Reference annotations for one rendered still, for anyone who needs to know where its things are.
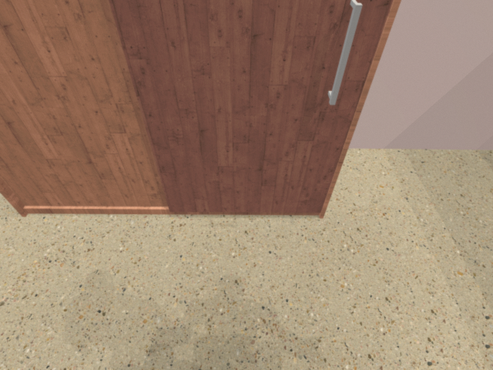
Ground handle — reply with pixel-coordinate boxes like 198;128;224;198
328;0;363;105

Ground wardrobe door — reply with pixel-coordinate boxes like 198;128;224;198
0;0;168;207
109;0;393;213

